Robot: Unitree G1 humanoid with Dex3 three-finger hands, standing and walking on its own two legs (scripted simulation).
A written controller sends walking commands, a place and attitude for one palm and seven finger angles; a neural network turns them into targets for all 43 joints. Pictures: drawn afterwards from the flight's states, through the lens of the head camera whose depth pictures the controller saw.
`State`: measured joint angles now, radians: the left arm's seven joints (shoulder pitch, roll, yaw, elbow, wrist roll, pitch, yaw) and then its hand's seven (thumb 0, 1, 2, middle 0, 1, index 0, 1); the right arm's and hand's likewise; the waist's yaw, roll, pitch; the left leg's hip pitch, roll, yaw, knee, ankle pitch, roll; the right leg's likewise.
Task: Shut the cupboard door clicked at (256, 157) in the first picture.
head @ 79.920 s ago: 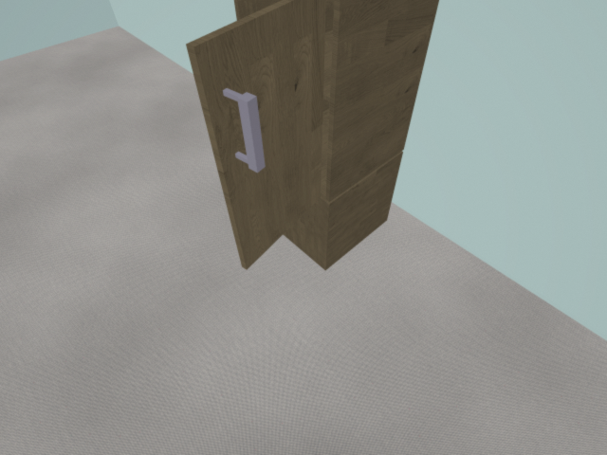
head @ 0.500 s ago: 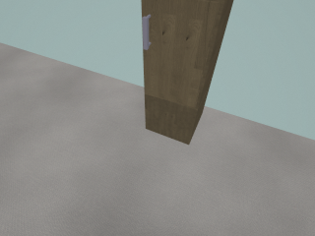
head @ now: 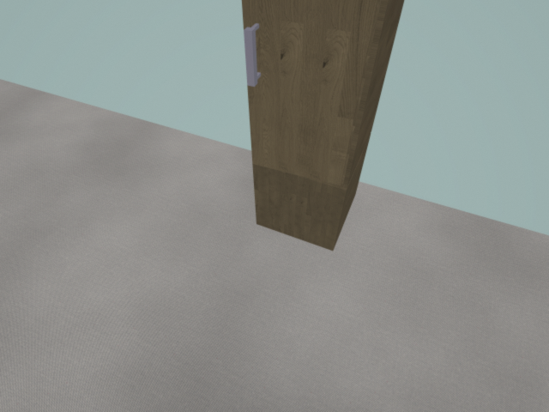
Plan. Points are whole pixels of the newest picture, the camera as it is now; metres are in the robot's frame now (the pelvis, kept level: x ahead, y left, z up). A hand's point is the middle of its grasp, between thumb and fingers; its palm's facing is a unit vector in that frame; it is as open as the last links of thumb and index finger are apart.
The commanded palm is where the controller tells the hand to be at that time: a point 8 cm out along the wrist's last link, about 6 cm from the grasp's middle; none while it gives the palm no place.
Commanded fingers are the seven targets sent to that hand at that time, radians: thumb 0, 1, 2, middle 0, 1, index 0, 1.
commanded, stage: look to check the result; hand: left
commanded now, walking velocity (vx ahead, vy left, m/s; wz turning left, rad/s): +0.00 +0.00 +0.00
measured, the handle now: (254, 55) +0.99 +0.11 +0.08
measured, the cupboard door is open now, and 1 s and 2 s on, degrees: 3 3 3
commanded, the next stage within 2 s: stand and wait in 0.10 s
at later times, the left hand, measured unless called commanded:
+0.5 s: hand out of the picture +0.01 +0.17 -0.17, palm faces +0.03 -0.98 -0.21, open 7.4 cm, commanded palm none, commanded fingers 0.00 0.90 0.90 -0.20 -0.30 -0.20 -0.30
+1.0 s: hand out of the picture +0.04 +0.18 -0.17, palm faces +0.03 -0.97 -0.24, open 7.4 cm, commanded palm none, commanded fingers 0.00 0.90 0.90 -0.20 -0.30 -0.20 -0.30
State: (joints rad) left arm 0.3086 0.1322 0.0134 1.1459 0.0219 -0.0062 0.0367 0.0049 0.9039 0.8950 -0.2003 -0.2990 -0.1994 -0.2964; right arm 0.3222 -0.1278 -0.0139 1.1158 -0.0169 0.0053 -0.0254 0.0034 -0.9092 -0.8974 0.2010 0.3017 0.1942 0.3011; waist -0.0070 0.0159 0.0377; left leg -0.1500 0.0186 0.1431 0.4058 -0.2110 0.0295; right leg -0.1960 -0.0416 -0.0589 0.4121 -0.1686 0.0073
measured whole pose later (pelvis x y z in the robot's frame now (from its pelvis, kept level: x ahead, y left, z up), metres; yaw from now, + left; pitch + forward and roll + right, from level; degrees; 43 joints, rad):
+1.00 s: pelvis +0.03 -0.02 +0.00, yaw +1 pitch -2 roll +0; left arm 0.22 0.20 0.01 1.15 0.02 -0.02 0.02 0.01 0.90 0.89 -0.20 -0.30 -0.20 -0.30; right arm 0.23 -0.21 -0.01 1.13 -0.02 0.00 -0.02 0.00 -0.91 -0.90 0.20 0.30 0.20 0.30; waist 0.00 0.01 0.05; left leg -0.09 0.04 0.11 0.35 -0.21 0.00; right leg -0.13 -0.01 -0.09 0.35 -0.18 -0.02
